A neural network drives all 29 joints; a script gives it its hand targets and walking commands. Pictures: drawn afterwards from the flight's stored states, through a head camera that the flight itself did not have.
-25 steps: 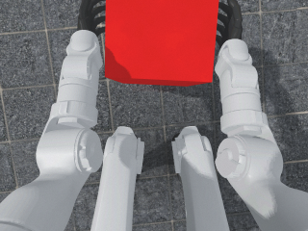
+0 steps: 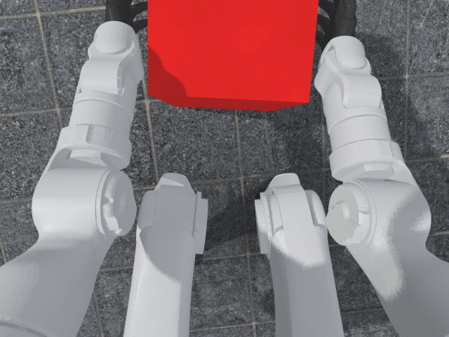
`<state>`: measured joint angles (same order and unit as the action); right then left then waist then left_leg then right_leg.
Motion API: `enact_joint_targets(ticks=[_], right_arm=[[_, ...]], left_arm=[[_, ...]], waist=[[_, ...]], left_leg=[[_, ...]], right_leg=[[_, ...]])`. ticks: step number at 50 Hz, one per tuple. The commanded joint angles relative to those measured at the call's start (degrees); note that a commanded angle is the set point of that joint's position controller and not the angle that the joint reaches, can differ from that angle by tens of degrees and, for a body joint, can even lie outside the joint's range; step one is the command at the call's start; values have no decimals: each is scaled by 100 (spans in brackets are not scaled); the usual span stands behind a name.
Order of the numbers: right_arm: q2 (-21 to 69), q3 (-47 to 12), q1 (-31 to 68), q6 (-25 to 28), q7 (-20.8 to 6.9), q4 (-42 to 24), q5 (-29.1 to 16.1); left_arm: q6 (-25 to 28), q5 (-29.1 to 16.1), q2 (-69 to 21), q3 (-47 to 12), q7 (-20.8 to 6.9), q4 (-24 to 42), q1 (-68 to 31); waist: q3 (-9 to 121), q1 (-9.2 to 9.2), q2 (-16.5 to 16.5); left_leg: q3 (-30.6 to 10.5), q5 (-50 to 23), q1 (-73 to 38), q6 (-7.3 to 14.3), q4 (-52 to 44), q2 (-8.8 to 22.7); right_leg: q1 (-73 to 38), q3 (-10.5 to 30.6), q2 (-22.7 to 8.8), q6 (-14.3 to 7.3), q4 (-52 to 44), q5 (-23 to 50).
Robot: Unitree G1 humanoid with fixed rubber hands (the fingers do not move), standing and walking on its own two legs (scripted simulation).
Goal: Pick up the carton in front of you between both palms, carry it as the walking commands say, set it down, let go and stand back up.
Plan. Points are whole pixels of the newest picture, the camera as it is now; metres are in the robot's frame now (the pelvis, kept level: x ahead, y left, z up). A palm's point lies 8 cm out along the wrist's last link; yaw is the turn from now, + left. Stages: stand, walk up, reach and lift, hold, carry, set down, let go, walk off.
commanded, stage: set down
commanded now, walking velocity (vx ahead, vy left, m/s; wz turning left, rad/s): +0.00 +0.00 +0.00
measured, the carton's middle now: (228, 44) +0.53 +0.01 -0.23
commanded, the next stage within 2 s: none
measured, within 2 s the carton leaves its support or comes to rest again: rests again in 0.20 s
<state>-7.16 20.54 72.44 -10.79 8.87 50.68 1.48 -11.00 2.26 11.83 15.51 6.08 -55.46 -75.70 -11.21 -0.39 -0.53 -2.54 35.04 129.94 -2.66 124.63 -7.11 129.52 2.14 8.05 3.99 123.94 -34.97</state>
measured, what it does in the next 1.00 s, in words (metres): stands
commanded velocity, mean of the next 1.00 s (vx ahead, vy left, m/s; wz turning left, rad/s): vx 0.00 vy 0.00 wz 0.00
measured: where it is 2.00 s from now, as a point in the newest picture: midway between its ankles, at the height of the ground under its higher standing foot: (224, 243)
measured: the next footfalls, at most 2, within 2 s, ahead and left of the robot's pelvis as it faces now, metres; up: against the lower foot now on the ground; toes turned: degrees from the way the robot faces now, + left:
none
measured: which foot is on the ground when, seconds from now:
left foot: down 0.00-1.00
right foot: down 0.00-1.00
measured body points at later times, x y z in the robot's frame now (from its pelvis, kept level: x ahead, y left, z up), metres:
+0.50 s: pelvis -0.01 +0.00 -0.01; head +0.34 +0.01 +0.26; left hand +0.53 +0.16 -0.18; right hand +0.52 -0.15 -0.18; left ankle +0.10 +0.12 -0.35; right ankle +0.10 -0.12 -0.35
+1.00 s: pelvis -0.01 +0.00 -0.02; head +0.36 +0.01 +0.23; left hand +0.53 +0.19 -0.22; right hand +0.52 -0.18 -0.21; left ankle +0.10 +0.11 -0.35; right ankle +0.10 -0.12 -0.34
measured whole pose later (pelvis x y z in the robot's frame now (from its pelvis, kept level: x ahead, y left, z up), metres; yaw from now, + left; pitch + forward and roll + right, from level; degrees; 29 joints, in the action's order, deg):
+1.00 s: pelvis -0.01 +0.00 -0.02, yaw +0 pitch +33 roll -1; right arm -16.1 15.7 79.5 -2.2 4.9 65.5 -2.9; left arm -2.4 -3.4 20.4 10.7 3.4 -68.1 -81.6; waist -24.3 -0.6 -0.7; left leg -0.8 34.9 127.4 -0.7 128.9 -3.7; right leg 126.8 0.3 4.6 2.6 128.0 -34.8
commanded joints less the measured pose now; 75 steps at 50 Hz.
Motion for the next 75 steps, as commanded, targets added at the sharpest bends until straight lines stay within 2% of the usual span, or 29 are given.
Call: enact_joint_targets(ticks=[1, 14, 28, 37, 39, 41, 44, 45, 46, 48, 52, 57, 63, 65, 70, 75], right_arm=[[5028, -2245, 3496, 146, -1602, -394, -390], [4506, -2071, 3795, 335, -1614, -214, -388], [3771, -1254, 3290, 199, -1772, 475, 146], [2896, -741, 2810, 196, -1736, 830, 459], [2402, -586, 2664, 275, -1625, 904, 523], [1524, -358, 2393, 388, -1398, 998, 534], [-934, 12, 1755, 688, -752, 1026, 295], [-1553, -28, 1752, 821, -520, 991, 131], [-1667, -186, 1880, 907, -393, 963, -82], [-1777, -497, 2004, 1026, -300, 964, -519], [-1719, -1122, 2156, 1133, -303, 783, -1225], [-1848, -1346, 1873, 1064, -224, 457, -1565], [-1913, -1215, 1660, 779, -39, -411, -1466], [-1860, -1123, 1597, 614, -7, -585, -1352], [-1496, -823, 1250, 477, -94, -139, -1029], [-1360, -628, 1123, 540, -201, -21, -780]], left_arm=[[182, -414, -5252, -1927, -1574, 480, -3125], [372, -446, -4726, -1767, -1517, 141, -3390], [222, 112, -3971, -1021, -1646, -555, -2869], [210, 450, -3099, -592, -1578, -883, -2492], [275, 504, -2607, -439, -1463, -928, -2393], [398, 472, -1669, -241, -1247, -927, -2180], [667, 238, 794, 32, -622, -860, -1666], [787, 57, 1412, -10, -387, -835, -1699], [885, -199, 1578, -175, -259, -784, -1872], [1030, -671, 1754, -482, -171, -709, -2093], [1148, -1350, 1688, -1101, -203, -437, -2205], [1057, -1728, 1879, -1313, -193, -177, -1912], [770, -1585, 1981, -1104, -71, 534, -1768], [610, -1427, 1964, -956, -48, 660, -1691], [496, -1039, 1643, -613, -136, 188, -1339], [565, -794, 1481, -431, -250, 51, -1199]], waist=[[5950, -30, 109], [5110, -17, 68], [3694, 50, 44], [3176, 36, 50], [3184, 18, 44], [3310, 25, 52], [3777, 7, 64], [4050, -19, 56], [4308, -29, 56], [4635, -42, 112], [5375, -64, 218], [6426, -75, 207], [7738, -73, 236], [7695, -43, 241], [6241, -32, 176], [6229, -58, 186]], left_leg=[[511, -2241, -2791, 209, -893, -118], [392, -2006, -2597, 296, -721, -63], [278, -1218, -1990, 386, -807, -10], [204, -977, -1867, 355, -816, 60], [207, -977, -1958, 305, -802, 106], [247, -1054, -2165, 232, -783, 167], [221, -1288, -2582, 112, -746, 316], [175, -1463, -2677, 88, -705, 367], [141, -1683, -2781, 76, -640, 402], [113, -2087, -2897, 92, -485, 458], [79, -2620, -3203, 140, -345, 546], [211, -2652, -3721, 133, -405, 577], [452, -2274, -4458, 174, -868, 469], [506, -2022, -4398, 200, -1130, 425], [440, -1407, -3500, 246, -1716, 425], [427, -1538, -3489, 214, -2159, 423]], right_leg=[[-2759, -612, 97, -216, -814, 2238], [-2450, -511, 20, -273, -637, 1945], [-1853, -404, -48, -372, -660, 1162], [-1739, -366, -120, -340, -642, 939], [-1877, -382, -152, -291, -633, 955], [-2064, -413, -203, -243, -627, 1025], [-2360, -428, -369, -123, -592, 1226], [-2435, -408, -421, -92, -548, 1399], [-2520, -382, -442, -73, -486, 1605], [-2553, -352, -482, -87, -374, 1973], [-2859, -319, -550, -169, -253, 2506], [-3490, -365, -590, -206, -337, 2644], [-4155, -555, -473, -255, -869, 2302], [-4162, -572, -427, -274, -1122, 2081], [-3416, -522, -447, -247, -1682, 1492], [-3388, -522, -441, -228, -2119, 1637]])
